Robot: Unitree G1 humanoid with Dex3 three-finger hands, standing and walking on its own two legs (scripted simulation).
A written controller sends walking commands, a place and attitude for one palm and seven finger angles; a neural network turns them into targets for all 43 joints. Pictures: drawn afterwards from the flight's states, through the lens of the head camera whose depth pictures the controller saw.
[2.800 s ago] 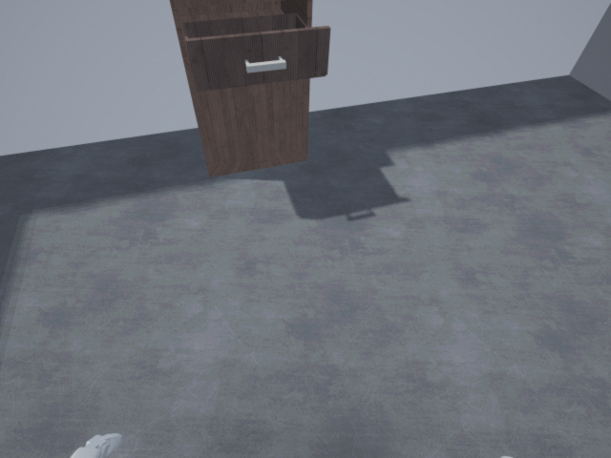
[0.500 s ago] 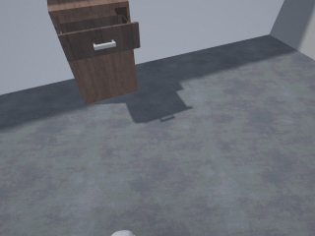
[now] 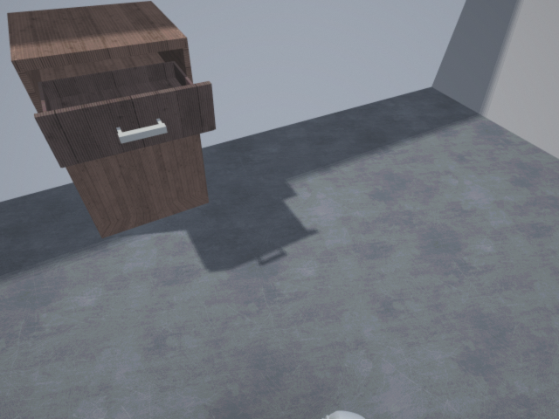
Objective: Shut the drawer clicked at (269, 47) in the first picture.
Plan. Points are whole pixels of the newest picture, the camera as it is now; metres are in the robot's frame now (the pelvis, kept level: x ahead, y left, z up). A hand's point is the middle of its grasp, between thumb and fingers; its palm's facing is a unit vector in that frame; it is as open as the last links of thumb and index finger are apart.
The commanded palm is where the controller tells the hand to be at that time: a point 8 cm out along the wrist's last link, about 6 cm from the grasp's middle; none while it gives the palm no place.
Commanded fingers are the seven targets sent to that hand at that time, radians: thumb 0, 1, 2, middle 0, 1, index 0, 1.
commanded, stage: walk to a spot facing it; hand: left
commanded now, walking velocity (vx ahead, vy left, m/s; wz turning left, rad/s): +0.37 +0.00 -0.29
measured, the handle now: (141, 129) +0.84 +0.46 -0.08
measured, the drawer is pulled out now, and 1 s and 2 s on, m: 0.28 0.28 0.28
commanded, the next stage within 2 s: turn to face it in 0.74 s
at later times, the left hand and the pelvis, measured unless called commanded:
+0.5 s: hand (247, 319) +0.34 +0.09 -0.17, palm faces -0.09 -0.98 -0.18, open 7.3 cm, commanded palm none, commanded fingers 0.00 0.90 0.90 -0.20 -0.30 -0.20 -0.30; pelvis +0.22 -0.07 -0.01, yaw -8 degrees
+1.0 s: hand (227, 298) +0.39 +0.14 -0.19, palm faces +0.04 -0.99 -0.15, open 7.4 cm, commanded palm none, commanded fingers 0.00 0.90 0.90 -0.20 -0.30 -0.20 -0.30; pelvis +0.42 -0.04 +0.00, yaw -2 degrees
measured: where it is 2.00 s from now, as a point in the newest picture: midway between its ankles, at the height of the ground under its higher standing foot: (304, 370)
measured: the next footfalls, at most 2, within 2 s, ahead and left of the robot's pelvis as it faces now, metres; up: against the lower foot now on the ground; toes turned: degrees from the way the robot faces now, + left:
right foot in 0.38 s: +0.31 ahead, -0.16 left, +0.00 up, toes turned -15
left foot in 0.86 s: +0.50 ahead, +0.05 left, +0.00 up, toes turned +6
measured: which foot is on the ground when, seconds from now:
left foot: down 0.00-0.40, up 0.42-0.84, down 0.86-1.00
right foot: up 0.00-0.36, down 0.38-0.88, up 0.90-1.00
